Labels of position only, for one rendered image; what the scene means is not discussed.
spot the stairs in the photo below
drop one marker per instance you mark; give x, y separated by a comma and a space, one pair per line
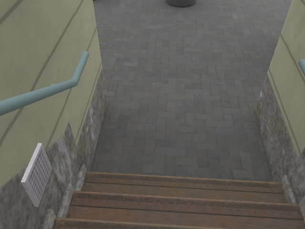
134, 201

